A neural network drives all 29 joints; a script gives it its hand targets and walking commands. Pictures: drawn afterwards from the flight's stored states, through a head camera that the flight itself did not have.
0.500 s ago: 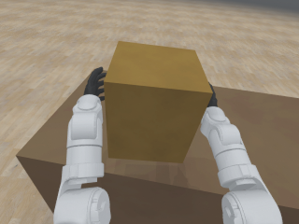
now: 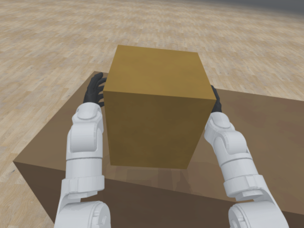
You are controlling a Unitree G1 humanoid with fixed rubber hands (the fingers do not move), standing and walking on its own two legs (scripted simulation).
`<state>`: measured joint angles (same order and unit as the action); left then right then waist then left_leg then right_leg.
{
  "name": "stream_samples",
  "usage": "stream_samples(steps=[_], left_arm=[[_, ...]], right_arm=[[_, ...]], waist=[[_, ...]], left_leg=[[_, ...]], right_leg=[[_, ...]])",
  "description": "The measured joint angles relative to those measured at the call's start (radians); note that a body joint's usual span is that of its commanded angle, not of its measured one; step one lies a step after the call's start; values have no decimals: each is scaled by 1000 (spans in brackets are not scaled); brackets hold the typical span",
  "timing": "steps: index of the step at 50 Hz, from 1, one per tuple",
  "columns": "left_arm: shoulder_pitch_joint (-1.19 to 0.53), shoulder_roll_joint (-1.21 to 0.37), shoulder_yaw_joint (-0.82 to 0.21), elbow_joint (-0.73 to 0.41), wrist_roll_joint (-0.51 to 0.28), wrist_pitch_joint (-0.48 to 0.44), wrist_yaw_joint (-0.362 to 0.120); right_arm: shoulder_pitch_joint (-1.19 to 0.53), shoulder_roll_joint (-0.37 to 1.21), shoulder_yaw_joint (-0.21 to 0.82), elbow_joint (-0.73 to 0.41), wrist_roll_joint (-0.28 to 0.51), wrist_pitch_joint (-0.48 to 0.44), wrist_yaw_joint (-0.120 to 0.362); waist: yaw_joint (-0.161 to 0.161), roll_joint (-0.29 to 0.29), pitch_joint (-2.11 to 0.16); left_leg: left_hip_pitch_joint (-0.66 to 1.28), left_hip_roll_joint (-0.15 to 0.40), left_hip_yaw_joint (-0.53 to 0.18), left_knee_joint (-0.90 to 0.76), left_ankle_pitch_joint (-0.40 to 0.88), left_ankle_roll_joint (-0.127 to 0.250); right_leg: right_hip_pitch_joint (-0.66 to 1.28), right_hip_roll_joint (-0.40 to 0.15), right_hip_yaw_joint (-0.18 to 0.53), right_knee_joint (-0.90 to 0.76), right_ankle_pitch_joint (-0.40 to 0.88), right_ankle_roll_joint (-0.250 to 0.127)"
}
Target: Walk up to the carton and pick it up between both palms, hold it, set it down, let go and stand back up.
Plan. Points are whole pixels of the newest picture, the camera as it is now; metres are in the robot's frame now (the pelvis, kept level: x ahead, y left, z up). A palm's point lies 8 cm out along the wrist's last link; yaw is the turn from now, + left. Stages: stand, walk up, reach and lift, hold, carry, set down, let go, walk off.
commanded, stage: hold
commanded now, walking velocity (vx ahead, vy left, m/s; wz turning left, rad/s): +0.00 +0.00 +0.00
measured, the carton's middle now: (153, 109) +0.39 -0.01 +0.17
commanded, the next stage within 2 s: none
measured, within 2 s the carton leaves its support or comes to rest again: neither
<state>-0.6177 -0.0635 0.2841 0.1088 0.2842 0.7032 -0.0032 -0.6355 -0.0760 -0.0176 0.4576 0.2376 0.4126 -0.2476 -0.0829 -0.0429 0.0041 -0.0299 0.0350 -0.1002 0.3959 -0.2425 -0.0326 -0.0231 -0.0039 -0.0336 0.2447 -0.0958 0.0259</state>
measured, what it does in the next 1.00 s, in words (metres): stands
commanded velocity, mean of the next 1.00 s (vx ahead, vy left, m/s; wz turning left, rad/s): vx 0.00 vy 0.00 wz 0.00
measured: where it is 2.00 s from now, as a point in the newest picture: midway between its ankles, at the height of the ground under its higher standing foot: outside the picture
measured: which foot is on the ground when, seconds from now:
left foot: down 0.00-1.00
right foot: down 0.00-1.00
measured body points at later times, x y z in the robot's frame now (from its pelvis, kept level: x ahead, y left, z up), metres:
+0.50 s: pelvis -0.01 +0.00 +0.00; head -0.06 +0.03 +0.45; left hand +0.38 +0.14 +0.20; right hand +0.37 -0.16 +0.18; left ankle +0.00 +0.14 -0.75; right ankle +0.03 -0.14 -0.75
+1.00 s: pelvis +0.00 +0.00 +0.00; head -0.05 +0.03 +0.45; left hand +0.38 +0.15 +0.20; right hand +0.37 -0.16 +0.18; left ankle +0.00 +0.14 -0.75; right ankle +0.03 -0.14 -0.75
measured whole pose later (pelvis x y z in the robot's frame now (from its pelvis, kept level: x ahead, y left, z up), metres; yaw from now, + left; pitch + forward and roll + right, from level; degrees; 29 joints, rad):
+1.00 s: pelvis +0.00 +0.00 +0.00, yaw +0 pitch -7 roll -2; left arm -0.64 -0.06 0.30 0.14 0.29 0.70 -0.01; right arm -0.66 -0.07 -0.02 0.50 0.23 0.41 -0.24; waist -0.09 -0.04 0.00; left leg -0.03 0.03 -0.10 0.38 -0.23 -0.03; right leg -0.03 -0.01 -0.03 0.24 -0.09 0.03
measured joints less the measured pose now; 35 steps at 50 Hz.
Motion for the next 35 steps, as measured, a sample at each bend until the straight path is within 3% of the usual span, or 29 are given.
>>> stream_samples(steps=[22, 35], left_arm=[[-74, 11, 39, 119, 19, -20, -8], [-51, 15, 22, 82, 5, -19, -3]], right_arm=[[-67, 16, -44, 108, -47, -8, 18], [-52, 10, -27, 76, -29, -11, 11]], waist=[[11, -4, -7], [2, -1, -9]], left_leg=[[-4, -3, 6, -20, 23, -4], [-12, -2, 1, -18, 20, -4]], right_leg=[[-19, -4, 6, 12, 6, -4], [-21, -2, 1, 7, 4, -4]])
